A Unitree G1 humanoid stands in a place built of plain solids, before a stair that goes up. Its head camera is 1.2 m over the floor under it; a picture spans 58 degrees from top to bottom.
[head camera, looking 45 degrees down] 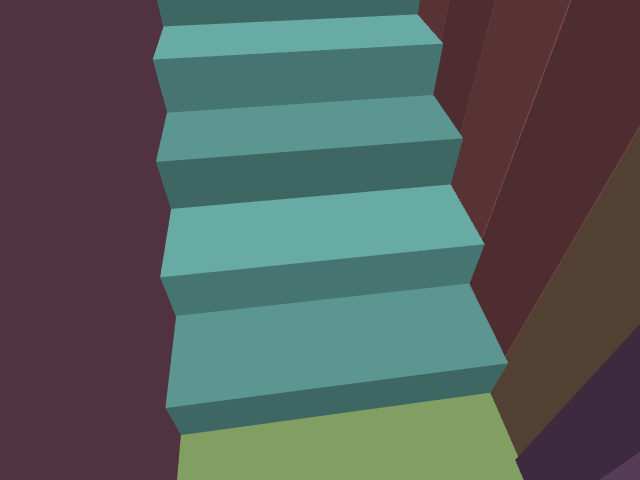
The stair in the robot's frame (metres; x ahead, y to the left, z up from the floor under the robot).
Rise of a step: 0.17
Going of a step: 0.27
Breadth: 0.88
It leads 8 degrees to the left of straight ahead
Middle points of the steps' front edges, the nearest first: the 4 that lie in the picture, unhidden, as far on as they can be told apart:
0.51 -0.06 0.17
0.78 -0.02 0.34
1.05 0.01 0.51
1.32 0.05 0.68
